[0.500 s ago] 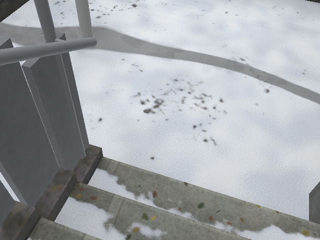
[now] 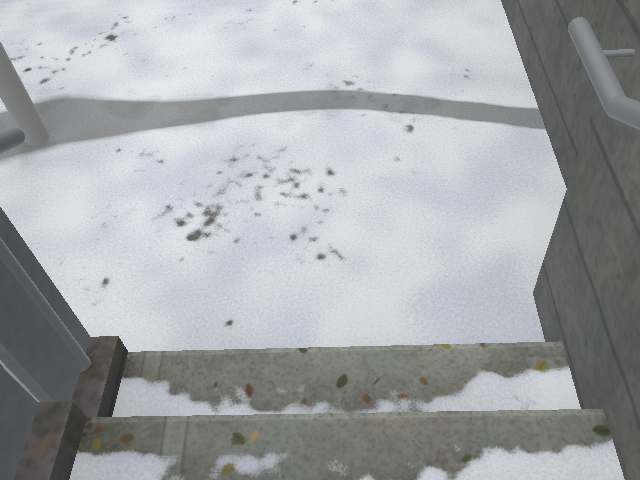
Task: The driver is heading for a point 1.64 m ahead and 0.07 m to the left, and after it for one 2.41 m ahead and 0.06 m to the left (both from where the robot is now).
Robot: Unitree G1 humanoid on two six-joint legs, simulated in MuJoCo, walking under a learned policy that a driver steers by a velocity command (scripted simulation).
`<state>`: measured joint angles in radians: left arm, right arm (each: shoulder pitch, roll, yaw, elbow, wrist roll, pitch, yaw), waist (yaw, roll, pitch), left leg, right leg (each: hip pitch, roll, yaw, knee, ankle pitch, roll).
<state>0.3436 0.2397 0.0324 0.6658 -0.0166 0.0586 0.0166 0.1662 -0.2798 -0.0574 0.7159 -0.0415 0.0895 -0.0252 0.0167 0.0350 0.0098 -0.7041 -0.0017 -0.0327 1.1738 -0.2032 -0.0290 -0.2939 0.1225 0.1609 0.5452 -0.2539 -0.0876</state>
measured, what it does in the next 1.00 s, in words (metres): walks ahead: left foot, then right foot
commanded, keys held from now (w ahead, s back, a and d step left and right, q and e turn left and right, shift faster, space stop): e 0.26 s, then no key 0.22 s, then w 0.52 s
